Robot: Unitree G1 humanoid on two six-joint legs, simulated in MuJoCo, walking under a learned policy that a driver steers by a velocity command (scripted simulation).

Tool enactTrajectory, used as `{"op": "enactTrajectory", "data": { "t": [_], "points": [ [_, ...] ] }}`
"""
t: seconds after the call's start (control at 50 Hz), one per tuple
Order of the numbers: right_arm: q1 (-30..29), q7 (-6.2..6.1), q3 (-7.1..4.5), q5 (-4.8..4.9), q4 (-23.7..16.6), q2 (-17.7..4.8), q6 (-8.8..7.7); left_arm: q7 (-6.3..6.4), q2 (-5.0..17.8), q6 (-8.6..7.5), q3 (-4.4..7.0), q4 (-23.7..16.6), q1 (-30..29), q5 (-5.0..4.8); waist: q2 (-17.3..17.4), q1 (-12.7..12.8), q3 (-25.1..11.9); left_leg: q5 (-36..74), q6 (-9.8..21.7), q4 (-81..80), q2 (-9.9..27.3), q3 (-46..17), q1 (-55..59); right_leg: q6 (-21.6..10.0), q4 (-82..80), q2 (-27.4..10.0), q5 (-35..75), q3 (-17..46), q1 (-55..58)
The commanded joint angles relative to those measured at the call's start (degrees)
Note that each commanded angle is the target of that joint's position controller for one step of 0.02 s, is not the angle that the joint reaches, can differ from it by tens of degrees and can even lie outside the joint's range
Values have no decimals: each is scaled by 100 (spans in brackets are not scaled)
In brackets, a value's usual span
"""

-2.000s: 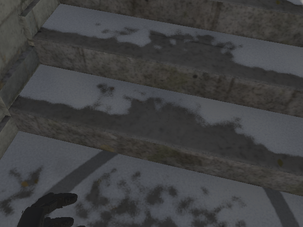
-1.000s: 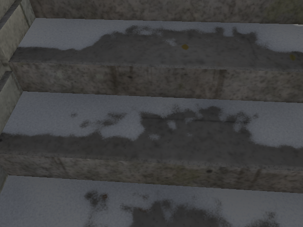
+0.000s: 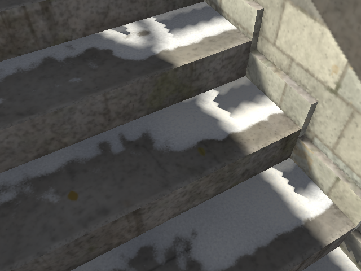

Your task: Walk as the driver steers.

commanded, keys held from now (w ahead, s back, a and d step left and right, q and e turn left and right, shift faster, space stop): s+q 0.06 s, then q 0.94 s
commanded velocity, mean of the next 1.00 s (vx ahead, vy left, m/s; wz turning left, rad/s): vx -0.05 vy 0.00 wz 0.41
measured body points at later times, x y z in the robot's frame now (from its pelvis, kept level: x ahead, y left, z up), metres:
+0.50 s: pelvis -0.05 +0.03 -0.01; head -0.04 +0.05 +0.44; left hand +0.07 +0.32 -0.10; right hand +0.10 -0.20 -0.11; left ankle -0.08 +0.11 -0.73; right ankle +0.00 -0.11 -0.65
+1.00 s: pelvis -0.01 +0.00 +0.00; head +0.01 +0.01 +0.45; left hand +0.05 +0.30 -0.07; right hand +0.24 -0.16 -0.10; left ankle -0.11 +0.10 -0.67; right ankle +0.02 -0.10 -0.73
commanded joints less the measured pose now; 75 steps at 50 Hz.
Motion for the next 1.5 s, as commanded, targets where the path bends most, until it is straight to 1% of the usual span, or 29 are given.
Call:
{"op": "enactTrajectory", "data": {
  "t": [0.02, 0.04, 0.06, 0.16, 0.32, 0.34, 0.36, 0.38, 0.4, 0.42, 0.44, 0.5, 0.64, 0.84, 0.92, 0.94, 0.96, 0.98, 1.04, 1.14, 1.18, 1.22, 1.26, 1.34, 1.4, 1.44, 1.46, 1.48, 1.5],
  "points": [
    [639, 34, -133, -63, -262, -325, 244, 92, 662, -318, 191, -60, 863, 272, -165, 215, -612, -111, 211, 1571, 93, -500, -855, -152, -1404, -927, 4030, 921, 2382],
    [1257, 59, -7, 127, -333, 3, 324, 211, 976, -258, 193, -334, 736, 151, -1663, 240, -1552, -1919, -9, 2684, -243, -1049, -1207, -1449, -919, -2210, 6637, 1980, 2711],
    [1006, 13, -33, 125, -209, -112, 376, 360, 745, -197, 186, -431, 808, 116, -989, 519, -1745, -1941, -170, 3542, -383, -1632, -903, -2000, -1173, -2366, 6480, 1910, 2171],
    [325, 35, -209, -199, -523, -474, 544, 657, 268, -169, -41, -621, 46, 118, -414, 174, -683, -1139, -437, 4315, -561, -1779, -1347, -1597, -1404, -1534, 2735, 783, 1239],
    [585, 220, -166, -6, -812, -300, 492, 564, 568, -46, 223, -584, 381, 166, -1162, 276, -591, -1262, 57, 1484, -533, -1409, -599, -1316, -1476, -1407, -193, 443, 1100],
    [811, 191, -154, 14, -757, -237, 468, 555, 587, -26, 242, -528, 310, 95, -942, 74, -575, -600, 158, 791, -588, -1250, -112, -1173, -1306, -1324, -265, 299, 790],
    [1488, 631, -67, -67, -299, -244, 122, 518, 750, -198, 266, -579, -409, 38, 758, -3, -191, 591, 298, 325, -585, -1611, 472, -1317, -1916, -1926, -1657, 1179, -309],
    [1541, 804, -240, -74, -360, -395, -107, 498, 727, -307, 240, -396, -280, 2, 442, -114, -173, 384, 556, -153, -646, -1850, 998, -971, -1394, -1910, -2313, 914, -635],
    [1579, 758, -383, -90, -424, -892, -285, 581, 241, -411, 173, -337, 24, -51, 1352, 1, -284, 1536, 1655, -544, 322, -3194, 1043, -335, 622, -963, -2231, -278, -1417],
    [1469, 719, -497, -266, -573, -1578, -584, 581, 416, -470, 179, -668, -407, -54, 1865, -338, 89, 46, 2694, -1736, 1530, -5805, 263, 93, 1731, 247, -2290, 3, -2097],
    [816, 686, -499, -340, -601, -1421, -684, 532, 494, -466, 198, -670, -869, -152, 1279, -330, 421, -1185, 2155, -1913, 1144, -5067, -277, -30, 3245, 293, -1657, 828, -2100],
    [-335, 665, -79, -26, -837, -647, -655, 671, 921, -553, 368, -559, -393, 144, 629, 315, -33, -128, 1371, -1362, 535, -4136, -442, -3, 4496, 275, -930, 1099, -2262],
    [806, 358, 31, -6, -739, -714, -479, 617, 681, -421, 209, -654, -426, 67, 703, -124, -469, 1006, 1554, -1185, 362, -4222, 774, 759, 2767, 250, -1141, 508, -2363],
    [453, 436, -81, -69, -748, -1024, -476, 374, 508, -596, -26, -956, -318, -11, 813, -109, -878, 4121, 1914, -147, 517, -5083, 983, 184, 485, 316, -1270, 497, -844],
    [-21, 435, -14, -161, -524, -919, -218, 223, 608, -679, 37, -1022, 234, -84, 644, 350, -936, 2933, 1134, 47, -301, -4481, -773, -606, -1355, 187, 1482, 315, 2035],
    [462, 417, 112, -219, -638, -438, -206, 321, 1220, -731, 203, -977, 629, 12, -828, 127, -1735, 888, 204, 1422, -1190, -3457, -2000, -2106, -1152, -1350, 4330, 2037, 3732],
    [310, 377, -14, -211, -679, -808, -268, 352, 1415, -676, 342, -959, 1048, 286, -810, 420, -1571, -2080, -422, 2952, -1529, -2984, -3137, -2908, -1497, -2508, 4534, 3168, 3877],
    [280, 336, -90, -124, -599, -993, -246, 360, 1386, -674, 369, -814, 1010, 358, 49, 299, -1148, -1903, -615, 4652, -1173, -2891, -3306, -2665, -1570, -2623, 3740, 2948, 3132],
    [177, 136, -195, -109, -401, -1095, -217, 184, 56, -671, -147, -1153, -368, 95, -475, -116, -621, -402, -590, 5832, -1062, -2781, -3217, -1813, -1821, -1517, 2557, 1127, 1549],
    [-639, 139, 28, 91, -603, -674, -402, 153, 448, -296, -130, -662, 803, 243, -449, 445, -620, 109, -689, 5151, -1166, -2689, -3976, -1952, -1778, -1338, 1937, 695, 2307],
    [180, 348, -60, 2, -70, -731, -342, -142, 151, -440, -278, -508, 543, 81, -416, 83, -421, 577, -753, 4189, -774, -2531, -3275, -1513, -2089, -1155, -52, 442, 1633],
    [297, 599, -85, -180, 57, -683, -256, -234, 576, -504, -144, -284, 556, -14, -471, 107, -7, -218, -817, 2864, -657, -1746, -2575, -1356, -2499, -1131, -1840, 446, 994],
    [-156, 613, 97, -146, -267, -524, -176, -135, 1255, -445, 135, 19, 879, 233, -757, 456, -56, -24, -370, 2635, -564, -1637, -2645, -1932, -2671, -1780, -1451, 1030, 1315],
    [-382, 508, 260, -165, -638, -450, -116, -44, 653, -609, -32, 208, 502, 241, -567, 375, -218, -256, 446, 1484, -303, -1817, -2268, -1968, -2511, -1945, -673, 946, 1972],
    [-36, 590, 262, -53, -624, -431, -112, -60, 925, -518, 58, 381, 391, 151, -521, 187, -264, 356, 628, -217, -634, -1274, -1116, -1944, -2016, -1727, 240, 578, 1946],
    [1018, 538, 55, 21, -264, -664, -251, -177, 967, -440, 106, 571, 727, 336, -293, -174, -662, 1325, 810, -706, -939, -1263, 865, -1644, -584, -1301, 1757, -31, 1232],
    [2049, 416, -94, -102, 63, -978, -289, -294, 394, -452, 9, 665, 1159, 402, 545, -281, -1243, 2909, 1448, -406, -325, -2154, 2527, -1045, 1249, -647, 1183, -676, -42],
    [3321, 324, -257, -109, 400, -1614, -214, -471, -127, -561, -193, 554, 1397, 381, 1599, -632, -1649, 4665, 2840, -937, 1297, -4520, 4223, -577, 3086, 291, -1444, -629, -2094],
    [4117, 409, -257, -322, 760, -1434, -190, -494, 109, -720, -113, 505, 674, 83, 1389, -1180, -805, 3212, 2818, -1479, 1777, -5369, 3937, -655, 6007, 436, -2220, 308, -3606]
  ]
}}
